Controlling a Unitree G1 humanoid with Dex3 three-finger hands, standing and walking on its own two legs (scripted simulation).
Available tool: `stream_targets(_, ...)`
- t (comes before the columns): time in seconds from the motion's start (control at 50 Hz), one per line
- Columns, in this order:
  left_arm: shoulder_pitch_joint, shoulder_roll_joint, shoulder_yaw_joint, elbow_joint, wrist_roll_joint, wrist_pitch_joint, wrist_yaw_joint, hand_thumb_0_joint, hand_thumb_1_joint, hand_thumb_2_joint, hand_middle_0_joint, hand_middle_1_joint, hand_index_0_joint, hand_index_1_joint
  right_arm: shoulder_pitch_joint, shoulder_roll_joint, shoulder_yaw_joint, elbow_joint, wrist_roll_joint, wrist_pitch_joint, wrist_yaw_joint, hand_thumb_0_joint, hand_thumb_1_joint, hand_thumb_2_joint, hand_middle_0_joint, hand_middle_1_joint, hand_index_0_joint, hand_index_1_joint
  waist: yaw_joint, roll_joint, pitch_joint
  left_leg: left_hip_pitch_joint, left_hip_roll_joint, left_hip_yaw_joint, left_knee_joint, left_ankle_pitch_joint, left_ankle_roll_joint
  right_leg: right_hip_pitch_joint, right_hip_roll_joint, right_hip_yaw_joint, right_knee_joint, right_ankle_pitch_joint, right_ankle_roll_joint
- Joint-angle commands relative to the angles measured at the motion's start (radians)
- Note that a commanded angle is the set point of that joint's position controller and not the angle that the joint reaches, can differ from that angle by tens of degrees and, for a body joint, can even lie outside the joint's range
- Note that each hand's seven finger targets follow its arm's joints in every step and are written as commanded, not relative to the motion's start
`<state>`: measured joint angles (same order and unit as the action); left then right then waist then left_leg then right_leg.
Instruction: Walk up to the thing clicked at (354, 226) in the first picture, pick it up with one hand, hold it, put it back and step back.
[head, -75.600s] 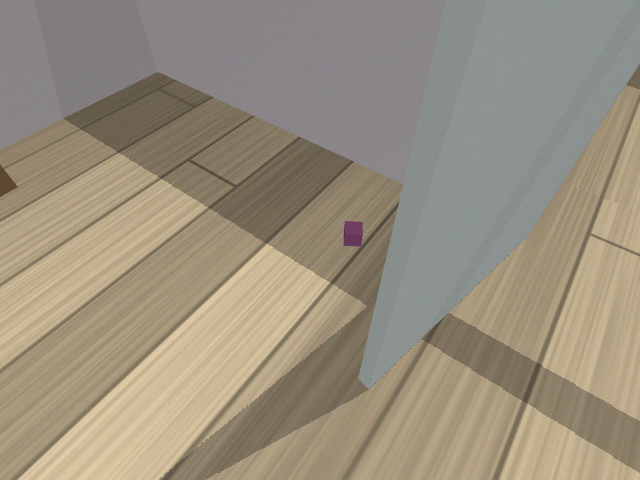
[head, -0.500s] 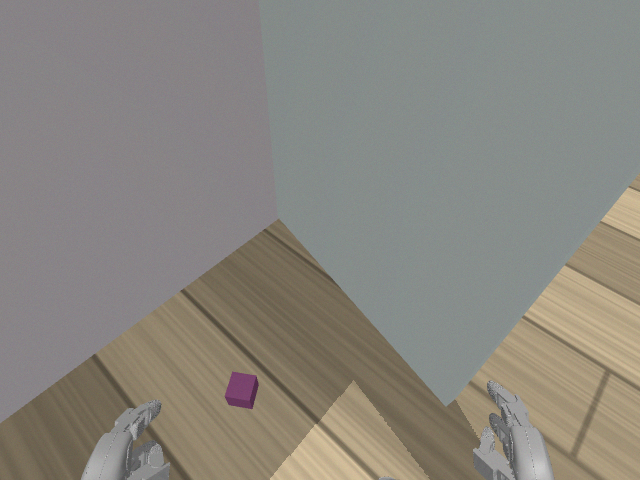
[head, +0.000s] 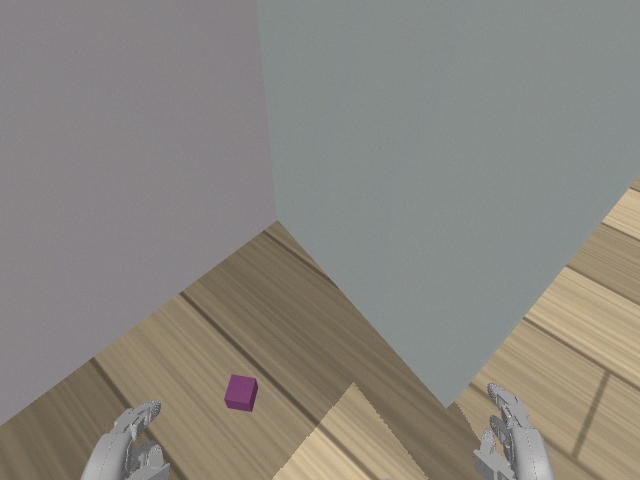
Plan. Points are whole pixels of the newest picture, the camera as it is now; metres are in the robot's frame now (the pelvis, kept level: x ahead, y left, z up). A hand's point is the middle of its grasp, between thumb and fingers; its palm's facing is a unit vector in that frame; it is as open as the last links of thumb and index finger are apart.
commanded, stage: home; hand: left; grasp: from above
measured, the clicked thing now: (241, 393) +0.48 +0.20 -0.68
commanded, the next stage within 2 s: stand in 0.32 s
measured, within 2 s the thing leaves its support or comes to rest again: neither
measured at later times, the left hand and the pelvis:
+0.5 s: hand out of the picture +0.16 +0.19 -0.07, palm faces +0.00 -0.95 -0.30, open 7.4 cm; pelvis -0.01 +0.00 +0.01, yaw +0 degrees
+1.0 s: hand out of the picture +0.02 +0.23 -0.10, palm faces +0.05 -0.94 -0.33, open 7.4 cm; pelvis -0.01 +0.00 +0.06, yaw +0 degrees
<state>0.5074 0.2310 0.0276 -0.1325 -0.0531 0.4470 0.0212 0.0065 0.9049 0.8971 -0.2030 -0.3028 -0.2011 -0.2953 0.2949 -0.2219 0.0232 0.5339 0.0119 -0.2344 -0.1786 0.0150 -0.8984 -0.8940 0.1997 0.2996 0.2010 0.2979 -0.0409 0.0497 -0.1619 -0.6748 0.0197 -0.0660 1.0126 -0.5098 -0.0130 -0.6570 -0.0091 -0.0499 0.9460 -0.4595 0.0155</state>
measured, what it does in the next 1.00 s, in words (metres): rises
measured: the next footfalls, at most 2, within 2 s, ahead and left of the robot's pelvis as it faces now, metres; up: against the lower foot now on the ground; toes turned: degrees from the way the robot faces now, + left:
none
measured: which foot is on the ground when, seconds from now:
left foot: down 0.00-1.00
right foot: down 0.00-1.00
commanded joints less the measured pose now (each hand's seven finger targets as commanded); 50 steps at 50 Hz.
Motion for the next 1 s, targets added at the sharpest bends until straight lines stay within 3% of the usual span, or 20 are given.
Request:
stream_targets(0.0, -0.012, 0.109, 0.061, -0.187, 0.002, -0.048, 0.007, 0.000, 0.900, 0.900, -0.200, -0.299, -0.200, -0.299, -0.073, -0.128, -0.048, -0.168, -0.004, -0.054, -0.012, 0.000, -0.900, -0.900, 0.200, 0.300, 0.200, 0.300, -0.001, -0.022, -0.075, 0.052, -0.023, 0.016, -0.168, 0.215, 0.029, 0.075, 0.030, -0.015, -0.154, 0.173, -0.017)
stream_targets(0.06, -0.017, 0.116, 0.065, -0.199, 0.003, -0.045, 0.010, 0.000, 0.900, 0.900, -0.200, -0.299, -0.200, -0.299, -0.067, -0.123, -0.046, -0.168, -0.003, -0.053, -0.013, 0.000, -0.900, -0.900, 0.200, 0.300, 0.200, 0.300, 0.002, -0.003, -0.080, 0.053, -0.025, 0.022, -0.160, 0.228, 0.028, 0.070, 0.028, -0.012, -0.152, 0.186, -0.018)
stream_targets(0.1, -0.002, 0.082, 0.045, -0.175, -0.002, -0.041, 0.004, 0.000, 0.900, 0.900, -0.200, -0.299, -0.200, -0.299, -0.061, -0.120, -0.043, -0.161, -0.003, -0.054, -0.012, 0.000, -0.900, -0.900, 0.200, 0.300, 0.200, 0.300, -0.005, -0.014, -0.074, 0.055, -0.023, 0.017, -0.165, 0.227, 0.026, 0.067, 0.031, -0.016, -0.148, 0.181, -0.018)
stream_targets(0.12, -0.037, 0.122, 0.079, -0.225, -0.002, -0.047, 0.009, 0.000, 0.900, 0.900, -0.200, -0.299, -0.200, -0.299, -0.064, -0.125, -0.049, -0.168, -0.001, -0.054, -0.013, 0.000, -0.900, -0.900, 0.200, 0.300, 0.200, 0.300, 0.002, 0.002, -0.096, 0.063, -0.022, 0.020, -0.160, 0.234, 0.027, 0.072, 0.029, -0.013, -0.150, 0.188, -0.018)
stream_targets(0.3, -0.022, 0.109, 0.063, -0.207, 0.000, -0.048, 0.010, 0.000, 0.900, 0.900, -0.200, -0.299, -0.200, -0.299, -0.075, -0.123, -0.045, -0.179, -0.001, -0.054, -0.013, 0.000, -0.900, -0.900, 0.200, 0.300, 0.200, 0.300, 0.004, 0.007, -0.055, 0.037, -0.022, 0.018, -0.176, 0.152, 0.027, 0.047, 0.031, -0.015, -0.154, 0.117, -0.018)
stream_targets(0.34, -0.005, 0.091, 0.050, -0.196, -0.001, -0.046, 0.007, 0.000, 0.900, 0.900, -0.200, -0.299, -0.200, -0.299, -0.064, -0.123, -0.046, -0.170, -0.001, -0.053, -0.011, 0.000, -0.900, -0.900, 0.200, 0.300, 0.200, 0.300, -0.001, 0.004, -0.070, 0.046, -0.018, 0.007, -0.179, 0.175, 0.023, 0.047, 0.034, -0.020, -0.143, 0.135, -0.019)
stream_targets(0.38, -0.016, 0.105, 0.064, -0.219, -0.002, -0.048, 0.008, 0.000, 0.900, 0.900, -0.200, -0.299, -0.200, -0.299, -0.061, -0.123, -0.049, -0.174, 0.000, -0.055, -0.013, 0.000, -0.900, -0.900, 0.200, 0.300, 0.200, 0.300, -0.002, -0.002, -0.106, 0.060, -0.021, 0.015, -0.163, 0.209, 0.026, 0.063, 0.033, -0.017, -0.141, 0.163, -0.019)
stream_targets(0.4, -0.321, 0.192, 0.065, 0.132, 0.123, -0.258, 0.045, 0.000, 0.900, 0.900, -0.200, -0.300, -0.200, -0.300, -0.131, -0.237, -0.087, 0.088, -0.133, 0.053, 0.047, 0.000, -0.901, -0.899, 0.199, 0.299, 0.200, 0.299, 0.075, -0.056, 0.156, 0.084, 0.023, -0.030, -0.253, 0.399, 0.063, 0.235, -0.042, 0.064, -0.177, 0.178, -0.058)
stream_targets(0.42, -0.217, 0.211, 0.082, 0.327, 0.128, -0.323, 0.039, 0.000, 0.900, 0.900, -0.200, -0.300, -0.200, -0.301, -0.133, -0.242, -0.104, 0.104, -0.131, 0.095, 0.077, 0.000, -0.900, -0.900, 0.200, 0.300, 0.200, 0.300, 0.077, -0.105, 0.074, 0.145, 0.008, 0.012, -0.243, 0.368, 0.078, 0.258, -0.065, 0.128, -0.223, 0.161, -0.093)
stream_targets(0.44, -0.215, 0.211, 0.075, 0.367, 0.124, -0.354, 0.033, 0.000, 0.900, 0.900, -0.200, -0.300, -0.200, -0.301, -0.120, -0.256, -0.107, 0.069, -0.141, 0.115, 0.093, 0.000, -0.900, -0.900, 0.200, 0.300, 0.200, 0.300, 0.048, -0.101, 0.062, 0.181, 0.002, -0.018, -0.244, 0.362, 0.078, 0.223, -0.055, 0.150, -0.235, 0.172, -0.107)
stream_targets(0.48, -0.239, 0.217, 0.061, 0.457, 0.126, -0.393, 0.023, 0.000, 0.900, 0.900, -0.200, -0.300, -0.200, -0.301, -0.118, -0.227, -0.103, 0.117, -0.095, 0.128, 0.127, 0.000, -0.900, -0.900, 0.200, 0.300, 0.200, 0.300, 0.065, -0.063, 0.007, 0.251, 0.001, -0.020, -0.275, 0.357, 0.079, 0.305, -0.081, 0.150, -0.221, 0.262, -0.093)
stream_targets(0.52, -0.274, 0.217, 0.064, 0.554, 0.110, -0.401, 0.019, 0.000, 0.900, 0.900, -0.200, -0.300, -0.200, -0.301, -0.126, -0.215, -0.104, 0.148, -0.066, 0.137, 0.149, 0.000, -0.900, -0.900, 0.200, 0.300, 0.200, 0.300, 0.069, -0.107, 0.022, 0.288, -0.007, -0.007, -0.295, 0.343, 0.070, 0.310, -0.087, 0.142, -0.271, 0.250, -0.079)
stream_targets(0.56, -0.317, 0.211, 0.062, 0.640, 0.106, -0.412, 0.023, 0.000, 0.900, 0.900, -0.200, -0.300, -0.200, -0.301, -0.132, -0.204, -0.106, 0.192, -0.065, 0.152, 0.159, 0.000, -0.900, -0.900, 0.200, 0.300, 0.200, 0.300, 0.067, -0.094, 0.064, 0.298, -0.001, -0.025, -0.347, 0.290, 0.068, 0.299, -0.090, 0.142, -0.309, 0.198, -0.064)
stream_targets(0.64, -0.335, 0.195, 0.063, 0.795, 0.099, -0.440, 0.022, 0.000, 0.900, 0.900, -0.200, -0.300, -0.200, -0.301, -0.145, -0.214, -0.106, 0.255, -0.070, 0.169, 0.158, 0.000, -0.900, -0.900, 0.200, 0.300, 0.200, 0.300, 0.070, -0.027, 0.080, 0.345, 0.036, -0.071, -0.442, 0.360, 0.072, 0.371, -0.068, 0.094, -0.319, 0.270, -0.040)
stream_targets(0.7, -0.332, 0.196, 0.063, 0.890, 0.096, -0.449, 0.020, 0.000, 0.900, 0.900, -0.200, -0.300, -0.200, -0.301, -0.149, -0.220, -0.106, 0.300, -0.064, 0.181, 0.153, 0.000, -0.900, -0.900, 0.200, 0.300, 0.200, 0.300, 0.071, -0.021, 0.116, 0.370, 0.039, -0.072, -0.497, 0.344, 0.063, 0.407, -0.071, 0.098, -0.389, 0.274, -0.042)
stream_targets(0.76, -0.332, 0.203, 0.061, 0.970, 0.091, -0.454, 0.023, 0.000, 0.900, 0.900, -0.200, -0.300, -0.200, -0.301, -0.135, -0.225, -0.100, 0.346, -0.058, 0.189, 0.146, 0.000, -0.900, -0.900, 0.200, 0.300, 0.200, 0.300, 0.066, -0.031, 0.121, 0.419, 0.048, -0.074, -0.548, 0.398, 0.056, 0.463, -0.079, 0.100, -0.438, 0.338, -0.039)
stream_targets(0.98, -0.356, 0.234, 0.051, 1.158, 0.088, -0.455, 0.022, 0.000, 0.900, 0.900, -0.200, -0.300, -0.200, -0.301, -0.138, -0.245, -0.095, 0.461, -0.044, 0.213, 0.141, 0.000, -0.900, -0.900, 0.200, 0.300, 0.200, 0.300, 0.054, -0.031, 0.222, 0.470, 0.053, -0.069, -0.690, 0.258, 0.038, 0.507, -0.090, 0.111, -0.602, 0.226, -0.028)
